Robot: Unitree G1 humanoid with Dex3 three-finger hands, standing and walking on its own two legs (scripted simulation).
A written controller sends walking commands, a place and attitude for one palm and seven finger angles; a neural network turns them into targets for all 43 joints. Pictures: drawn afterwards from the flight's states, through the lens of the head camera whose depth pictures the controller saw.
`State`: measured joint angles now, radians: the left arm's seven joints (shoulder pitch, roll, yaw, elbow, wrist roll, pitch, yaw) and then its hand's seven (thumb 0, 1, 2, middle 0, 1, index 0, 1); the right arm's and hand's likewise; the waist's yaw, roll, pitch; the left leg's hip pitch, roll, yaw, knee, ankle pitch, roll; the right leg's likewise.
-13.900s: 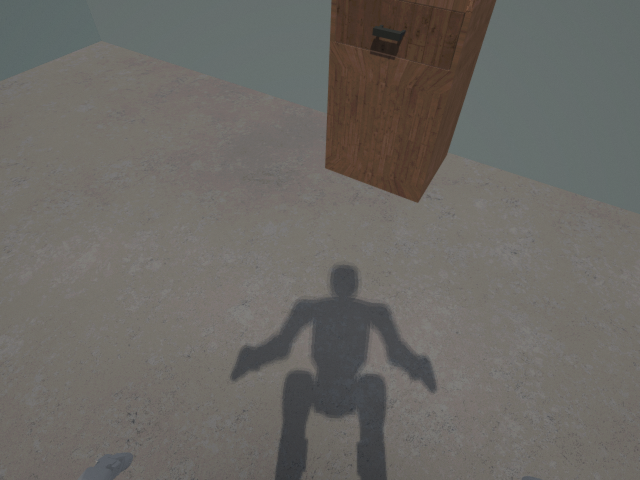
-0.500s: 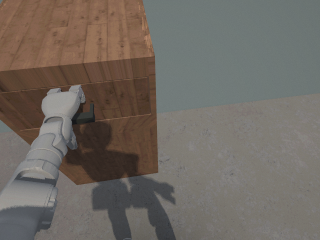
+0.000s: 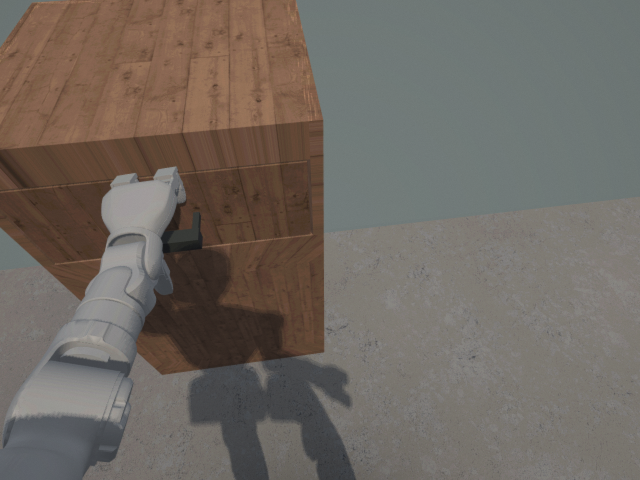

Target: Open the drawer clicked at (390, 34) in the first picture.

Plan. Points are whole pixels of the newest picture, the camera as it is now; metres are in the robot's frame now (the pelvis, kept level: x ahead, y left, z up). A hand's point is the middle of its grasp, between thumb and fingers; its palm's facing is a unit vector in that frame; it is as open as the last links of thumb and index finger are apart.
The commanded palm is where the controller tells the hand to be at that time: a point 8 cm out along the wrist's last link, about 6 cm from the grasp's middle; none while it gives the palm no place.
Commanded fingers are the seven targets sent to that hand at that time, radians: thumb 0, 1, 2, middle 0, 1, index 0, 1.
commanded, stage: move the hooked fingers above the handle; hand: left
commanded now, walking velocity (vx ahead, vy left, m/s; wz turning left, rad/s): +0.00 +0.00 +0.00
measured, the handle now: (168, 231) +0.49 +0.23 -0.02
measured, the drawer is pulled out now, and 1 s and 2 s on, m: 0.00 0.00 0.00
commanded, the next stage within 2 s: none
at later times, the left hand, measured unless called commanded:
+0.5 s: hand (149, 229) +0.45 +0.23 +0.04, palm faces +0.01 -0.03 -1.00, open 13.8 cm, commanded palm +0.42 +0.23 +0.10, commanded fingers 0.00 -0.50 0.30 -0.30 -1.20 -0.30 -1.20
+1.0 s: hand (134, 239) +0.44 +0.25 +0.04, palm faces -0.06 -0.02 -1.00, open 13.8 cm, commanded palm +0.42 +0.23 +0.10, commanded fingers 0.00 -0.50 0.30 -0.30 -1.20 -0.30 -1.20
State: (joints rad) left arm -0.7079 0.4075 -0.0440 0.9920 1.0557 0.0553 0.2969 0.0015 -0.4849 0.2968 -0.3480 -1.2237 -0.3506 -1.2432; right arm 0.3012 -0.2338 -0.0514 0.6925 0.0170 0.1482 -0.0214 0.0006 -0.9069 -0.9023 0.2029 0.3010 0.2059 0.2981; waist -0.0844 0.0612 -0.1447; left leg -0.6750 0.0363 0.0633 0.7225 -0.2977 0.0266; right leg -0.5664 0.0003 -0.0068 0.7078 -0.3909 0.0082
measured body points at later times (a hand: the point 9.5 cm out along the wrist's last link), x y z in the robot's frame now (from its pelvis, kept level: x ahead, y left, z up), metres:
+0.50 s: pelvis +0.00 +0.00 +0.00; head +0.07 -0.01 +0.44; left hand +0.44 +0.23 +0.10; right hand +0.06 -0.28 -0.13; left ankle +0.03 +0.11 -0.71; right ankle -0.03 -0.13 -0.71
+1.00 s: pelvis +0.00 -0.01 +0.00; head +0.07 -0.01 +0.45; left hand +0.43 +0.25 +0.09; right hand +0.07 -0.28 -0.13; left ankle +0.03 +0.10 -0.71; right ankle -0.03 -0.13 -0.71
